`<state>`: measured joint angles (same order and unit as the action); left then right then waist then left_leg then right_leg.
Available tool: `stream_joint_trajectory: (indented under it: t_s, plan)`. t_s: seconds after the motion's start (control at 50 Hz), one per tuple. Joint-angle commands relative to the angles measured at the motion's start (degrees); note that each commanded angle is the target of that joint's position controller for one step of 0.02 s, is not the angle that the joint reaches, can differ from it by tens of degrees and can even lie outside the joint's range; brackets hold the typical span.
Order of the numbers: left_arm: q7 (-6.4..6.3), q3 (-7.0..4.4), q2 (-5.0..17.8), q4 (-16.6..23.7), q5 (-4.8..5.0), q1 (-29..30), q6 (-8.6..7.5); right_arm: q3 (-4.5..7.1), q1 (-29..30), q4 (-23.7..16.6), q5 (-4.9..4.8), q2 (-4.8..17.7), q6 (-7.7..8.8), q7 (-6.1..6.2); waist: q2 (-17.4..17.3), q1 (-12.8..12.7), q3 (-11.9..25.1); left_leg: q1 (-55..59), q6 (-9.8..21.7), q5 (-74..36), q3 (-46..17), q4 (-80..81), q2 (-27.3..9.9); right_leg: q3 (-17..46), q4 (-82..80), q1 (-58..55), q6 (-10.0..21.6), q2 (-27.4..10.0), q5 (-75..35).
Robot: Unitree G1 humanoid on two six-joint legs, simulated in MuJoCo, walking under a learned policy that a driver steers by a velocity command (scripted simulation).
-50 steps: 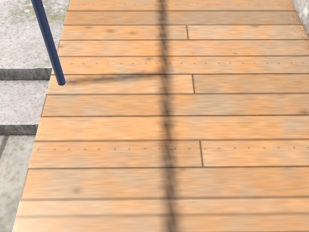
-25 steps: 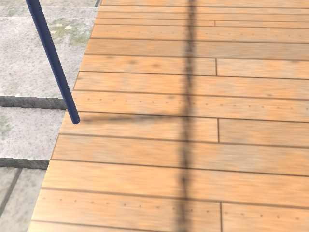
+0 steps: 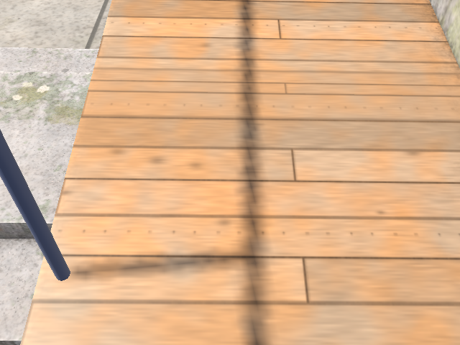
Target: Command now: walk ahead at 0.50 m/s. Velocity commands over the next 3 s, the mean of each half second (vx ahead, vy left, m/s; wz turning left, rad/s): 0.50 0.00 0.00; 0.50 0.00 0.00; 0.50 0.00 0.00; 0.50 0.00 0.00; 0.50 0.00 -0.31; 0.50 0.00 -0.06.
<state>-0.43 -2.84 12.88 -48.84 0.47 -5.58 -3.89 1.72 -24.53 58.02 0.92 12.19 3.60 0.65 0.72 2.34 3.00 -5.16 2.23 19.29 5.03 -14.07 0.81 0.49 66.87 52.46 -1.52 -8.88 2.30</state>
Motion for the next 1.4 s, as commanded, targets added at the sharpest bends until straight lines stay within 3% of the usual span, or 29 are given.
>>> stream_joint_trajectory:
  t_s: [0.02, 0.12, 0.18, 0.2, 0.22, 0.24, 0.26, 0.28, 0.3, 0.36, 0.46, 0.66, 0.7, 0.74, 0.76, 0.78, 0.8, 0.82, 0.86, 0.9, 1.08, 1.22, 1.26, 1.3, 1.32, 1.34, 1.36, 1.38, 1.4]
  plan:
    - [0.99, 0.7, 0.46, 4.53, 0.08, 7.4, -1.04, 1.51, -1.01, -3.19, -0.34, 9.22, 0.11, 0.83, -4.58, -0.23, -5.68, -1.6, 9.28, -11.97, -7.34, 8.3, -13.91, -2.89, -9.14, -0.5, -0.83, 1.42, -3.07]
    - [2.95, 1.12, 0.63, 6.95, 0.37, 10.96, -1.14, 1.39, -2.63, -2.74, -0.85, 9.02, -1.05, 0.0, -8.59, -0.15, -7.51, 8.19, 8.28, -21.4, -4.17, 6.74, -17.09, -6.76, -20.36, -6.3, 3.12, 5.01, 8.4]
    - [3.88, -1.95, 6.49, 3.82, 0.24, -4.52, -1.25, 1.24, 0.4, -2.22, -0.88, 9.76, -1.5, 0.91, -14.14, -10.13, 1.63, 8.05, 4.57, -57.07, 0.56, -13.45, -15.35, -9.61, -25.96, -29.46, 8.11, 10.94, 14.27]
    - [3.54, -3.76, 11.28, 0.68, 0.13, -15.33, -1.01, 0.89, 2.4, -4.09, -1.5, 9.46, -1.29, 1.14, -9.46, -14.42, 8.1, -2.75, 2.28, -51.59, 0.17, -28.34, -13.06, -1.49, -28.17, -47.77, 10.37, 7.17, 10.85]
    - [2.71, -4.74, 18.03, -0.88, 0.31, -20.8, -0.13, -1.06, -1.25, -6.33, 0.96, 3.26, -0.58, 0.81, 11.22, -10.61, 17.28, -19.28, 0.07, -8.98, -1.29, -48.86, -5.07, 20.29, -32.47, -66.32, 14.3, -6.79, 13.92]
    - [2.3, -4.28, 16.5, -1.25, 0.1, -24.18, 0.34, -1.21, -5.4, -5.16, -1.0, -0.07, 1.38, -0.26, 19.42, -9.75, 26.51, -33.56, -0.39, 11.82, -12.17, -62.64, 3.62, 52.22, -51.78, -75.47, 22.06, -15.5, 33.86]
    - [1.9, -2.83, 11.78, -0.91, 0.14, -19.57, -0.39, 0.96, 3.71, -6.85, -3.53, 7.09, 2.86, -0.85, 9.96, -9.85, 14.96, -40.59, 0.3, 8.99, -15.01, -70.47, 0.72, 48.83, -55.87, -68.1, 18.31, -14.32, 35.71]
    - [1.61, -1.72, 8.11, -0.87, -0.22, -14.63, -0.85, 1.21, 10.93, -9.47, -4.11, 7.57, 3.34, -0.93, 5.67, -8.55, 6.07, -44.22, 1.59, 4.08, -11.95, -71.28, -3.05, 37.52, -52.8, -58.25, 15.57, -12.47, 31.91]
    - [1.93, -0.67, 5.5, -0.89, -0.91, -10.44, -1.31, 1.03, 13.25, -10.23, -3.0, 6.55, 2.88, -0.57, 0.44, -5.86, 2.44, -40.46, 2.08, -1.41, -10.36, -68.85, -6.63, 27.79, -53.19, -48.07, 13.86, -10.06, 23.29]
    - [2.54, 0.5, 0.98, -2.93, -1.77, -7.79, -2.03, 1.3, 7.58, -8.96, -2.55, 3.55, 0.29, -0.44, 4.45, -0.04, 0.28, -32.92, 3.02, -8.1, -9.55, -65.55, -9.27, 10.57, -54.86, -37.18, 11.95, -2.98, 13.22]
    - [0.84, 0.36, 4.04, -5.09, -1.3, -13.64, -1.59, 1.2, 15.17, -11.12, -1.0, 3.1, -0.96, -0.54, 2.63, -1.13, -3.9, -44.31, -1.19, -14.74, -6.46, -59.88, -9.65, 4.49, -58.91, -38.59, 13.51, -2.58, 8.35]
    - [-0.98, -0.6, 7.34, -6.64, -0.35, -20.98, 0.77, 0.07, 31.62, -15.64, -2.05, 1.29, 0.78, -2.71, 5.3, -5.91, -7.55, -41.62, -1.05, -10.24, 0.34, -29.89, -5.56, 0.96, -60.36, -55.31, 12.78, -7.19, -1.06]
    - [-1.26, -0.84, 8.04, -6.78, -0.13, -19.59, 1.19, 0.82, 28.2, -15.6, -1.79, 3.38, 1.25, -3.25, 8.81, -2.75, -5.39, -33.64, 1.63, -3.42, 2.55, -27.32, -2.98, -0.96, -54.52, -56.83, 11.56, -7.36, -17.05]
    - [-1.59, -0.4, 7.48, -6.28, -0.63, -17.0, 1.26, 3.6, 10.84, -10.66, -1.86, 8.39, 1.22, -3.33, 9.42, 5.87, 4.73, -8.99, 4.74, -5.67, 3.45, -23.79, 1.26, -5.23, -35.84, -51.44, 8.74, -3.65, -38.95]
    - [-1.54, 0.29, 6.59, -4.24, -1.29, -16.36, 0.6, 5.25, -0.57, -8.13, -1.48, 14.21, 1.12, -2.41, 0.85, 9.55, 12.23, 11.36, 8.13, -2.47, -12.25, -21.13, -9.53, -5.66, -17.08, -36.24, 6.45, -0.45, -21.0]
    - [-0.01, 2.22, -1.93, -3.21, -1.76, -22.97, -1.3, 6.07, -4.04, -6.88, -1.05, 19.05, 0.79, -2.34, -17.48, 3.61, 22.62, 29.5, 18.2, 12.98, -45.08, -8.73, -23.07, 0.54, 1.86, -15.73, 3.17, 11.84, 24.8]
    - [0.74, 0.31, 3.02, -4.3, 0.73, -19.22, -3.31, 5.03, -6.55, -5.38, -0.66, 14.7, 1.1, -1.77, -14.07, 5.98, 20.86, 28.4, 18.53, 23.86, -57.04, 2.47, -23.83, 9.71, 13.81, -6.46, 3.33, 12.43, 28.14]
    - [0.93, -0.7, 6.42, -1.64, 2.64, -11.74, -4.27, 4.01, 0.09, -5.72, -0.89, 10.95, 1.7, -1.17, -10.05, 4.25, 8.33, 18.73, 14.67, 19.58, -47.68, 1.32, -23.05, 8.61, 17.49, -1.06, 4.39, 8.86, 24.85]
    - [-0.01, -0.81, 5.57, 0.58, 1.27, -6.4, -3.84, 2.56, 10.18, -7.28, 0.16, 6.6, 2.03, -0.96, -1.67, -0.76, 2.0, -0.49, 10.84, 3.48, -29.28, 1.55, -18.42, 4.86, 13.32, -8.0, 4.79, 2.58, 14.41]
    - [-0.26, -0.97, 3.43, -0.51, 1.5, -11.15, -1.85, 1.58, 11.49, -5.87, 0.88, 3.91, 2.1, -1.38, -4.76, -4.93, 0.41, -7.09, 9.41, -0.22, -20.58, 3.36, -15.03, 4.74, 12.05, -12.14, 5.16, 1.04, 11.47]
    - [0.2, -0.16, 1.55, 3.07, -0.08, 2.48, -0.36, 1.45, 0.97, -3.2, 0.18, 7.86, 0.7, 0.44, -5.28, -1.7, -5.35, -5.31, 9.73, -8.14, -8.73, 7.83, -13.47, -1.21, -1.51, 0.45, -0.6, 0.11, -2.65]
    - [2.7, 1.01, 0.37, 6.46, -0.18, 10.82, -1.38, 1.96, -3.76, -2.42, -1.25, 9.94, -1.01, 0.4, -7.0, 0.15, -7.56, 8.08, 8.58, -18.03, -5.12, 7.36, -17.86, -6.39, -19.69, -5.37, 2.25, 4.89, 7.88]
    - [3.39, 0.08, 2.47, 6.45, -0.11, 6.4, -1.16, 1.73, -1.54, -2.69, -0.92, 9.51, -1.1, 0.16, -12.55, -3.54, -4.81, 8.31, 7.39, -37.39, -2.85, 0.28, -17.45, -8.92, -22.09, -15.81, 5.31, 8.21, 14.94]
    - [3.67, -3.44, 9.54, 1.25, 0.27, -11.45, -1.06, 1.15, 1.52, -3.16, -1.09, 8.79, -1.2, 0.97, -12.62, -12.87, 5.48, 1.75, 3.25, -54.6, 0.87, -22.36, -13.64, -6.55, -27.79, -41.12, 9.27, 10.32, 12.19]
    - [2.95, -5.0, 16.44, -0.87, -0.15, -20.91, -0.48, -0.13, 0.36, -5.97, -0.45, 5.74, -0.69, 0.92, 2.3, -13.69, 14.64, -14.91, 0.99, -31.66, 0.51, -43.62, -9.11, 12.98, -30.72, -62.06, 13.67, -2.86, 13.57]
    - [2.38, -4.71, 18.18, -1.05, 0.35, -21.72, 0.1, -1.55, -6.51, -5.67, 0.13, -1.45, 1.07, -0.18, 16.53, -8.08, 24.44, -31.42, -1.08, 12.94, -9.57, -59.14, 2.63, 44.13, -45.58, -75.59, 21.02, -14.37, 26.35]
    - [1.79, -3.43, 12.97, -1.05, 0.29, -20.91, -0.15, 0.69, 1.1, -6.31, -2.97, 5.41, 2.72, -0.76, 11.76, -10.41, 18.86, -40.08, -0.47, 11.13, -15.26, -68.29, 1.68, 50.8, -55.59, -71.17, 19.94, -14.85, 35.44]
    - [1.5, -2.29, 9.24, -1.24, 0.28, -15.74, -0.74, 1.31, 9.84, -9.54, -4.18, 7.5, 3.25, -0.85, 7.72, -9.06, 6.96, -45.78, 0.89, 6.6, -12.12, -70.53, -2.33, 41.14, -53.82, -61.57, 16.73, -13.21, 35.34]
    - [1.64, -1.04, 5.88, -1.02, -0.53, -11.12, -1.1, 1.18, 13.85, -10.88, -3.25, 6.95, 3.08, -0.51, 2.08, -6.98, 2.44, -43.28, 1.79, 0.18, -10.43, -68.4, -6.05, 30.81, -53.36, -51.01, 14.82, -10.9, 27.39]
